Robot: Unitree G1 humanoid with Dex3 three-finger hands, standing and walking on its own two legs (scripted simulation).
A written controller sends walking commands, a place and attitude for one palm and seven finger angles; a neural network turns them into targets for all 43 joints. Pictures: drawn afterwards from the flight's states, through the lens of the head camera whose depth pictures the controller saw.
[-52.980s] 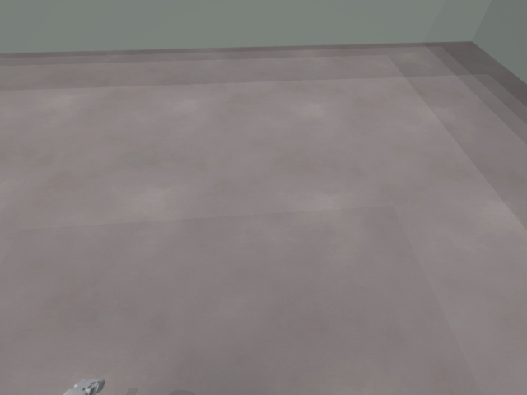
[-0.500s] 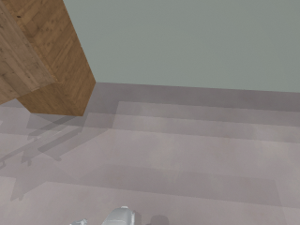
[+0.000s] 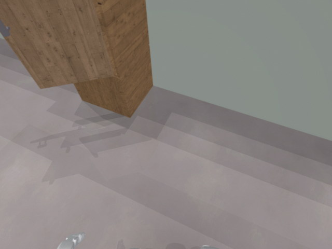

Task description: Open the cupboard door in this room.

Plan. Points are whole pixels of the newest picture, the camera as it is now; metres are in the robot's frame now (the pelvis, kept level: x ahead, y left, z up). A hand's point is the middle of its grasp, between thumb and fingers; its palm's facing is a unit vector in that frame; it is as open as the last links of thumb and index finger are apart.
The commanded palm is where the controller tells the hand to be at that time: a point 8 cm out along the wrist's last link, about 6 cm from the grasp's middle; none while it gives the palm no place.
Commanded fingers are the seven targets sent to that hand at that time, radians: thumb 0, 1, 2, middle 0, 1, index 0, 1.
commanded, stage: turn to face it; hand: left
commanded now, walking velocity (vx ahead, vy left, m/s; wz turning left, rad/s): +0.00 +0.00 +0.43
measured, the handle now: out of the picture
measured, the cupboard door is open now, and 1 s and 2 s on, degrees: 39 39 39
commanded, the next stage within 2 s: take the last steps up to it in 0.28 s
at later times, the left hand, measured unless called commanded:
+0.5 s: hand out of the picture -0.02 +0.19 -0.18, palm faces +0.28 -0.93 -0.23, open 7.4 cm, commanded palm none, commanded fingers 0.00 0.90 0.90 -0.20 -0.30 -0.20 -0.30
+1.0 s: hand out of the picture +0.05 +0.17 -0.15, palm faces +0.41 -0.89 -0.20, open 7.4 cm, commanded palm none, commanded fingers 0.00 0.90 0.90 -0.20 -0.30 -0.20 -0.30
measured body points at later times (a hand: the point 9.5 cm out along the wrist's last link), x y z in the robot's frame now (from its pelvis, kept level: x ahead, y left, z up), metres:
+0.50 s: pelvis +0.02 -0.01 -0.01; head +0.06 +0.02 +0.44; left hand -0.03 +0.24 -0.17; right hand +0.18 -0.21 -0.14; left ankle +0.00 +0.09 -0.73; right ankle +0.00 -0.13 -0.70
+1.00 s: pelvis +0.12 +0.01 +0.01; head +0.15 +0.00 +0.46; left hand +0.03 +0.21 -0.13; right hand +0.23 -0.21 -0.15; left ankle +0.09 +0.18 -0.65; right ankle +0.11 -0.11 -0.73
